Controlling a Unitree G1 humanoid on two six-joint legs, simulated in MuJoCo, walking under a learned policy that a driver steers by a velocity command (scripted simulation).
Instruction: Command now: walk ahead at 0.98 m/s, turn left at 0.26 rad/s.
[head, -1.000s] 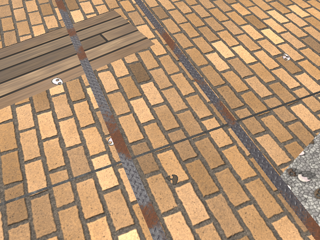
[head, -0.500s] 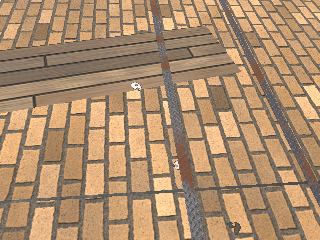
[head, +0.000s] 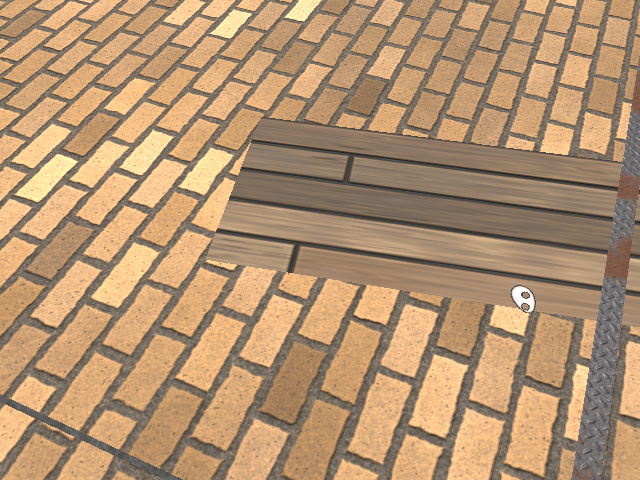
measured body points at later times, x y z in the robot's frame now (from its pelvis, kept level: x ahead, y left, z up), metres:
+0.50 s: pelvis +0.44 +0.02 +0.01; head +0.46 +0.01 +0.46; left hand +0.66 +0.25 -0.10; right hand +0.37 -0.27 -0.11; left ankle +0.39 +0.14 -0.73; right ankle +0.47 -0.11 -0.63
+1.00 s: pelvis +0.85 -0.18 +0.00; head +0.87 -0.20 +0.45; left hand +1.01 +0.06 -0.12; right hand +0.90 -0.49 -0.06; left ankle +1.13 -0.16 -0.66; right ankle +0.75 -0.13 -0.73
